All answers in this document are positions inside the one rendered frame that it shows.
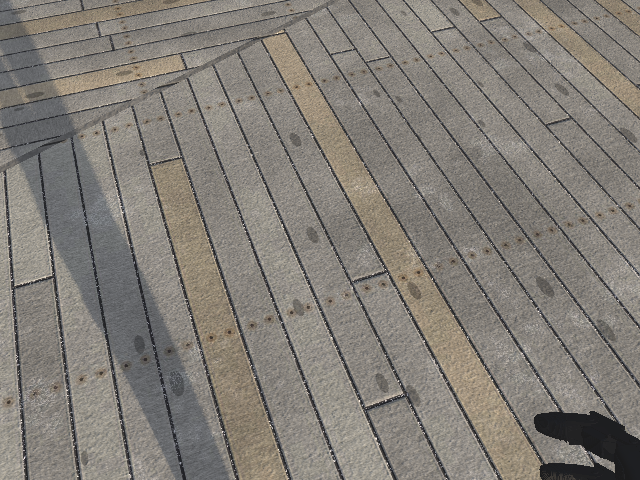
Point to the right robot hand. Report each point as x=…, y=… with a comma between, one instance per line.
x=599, y=435

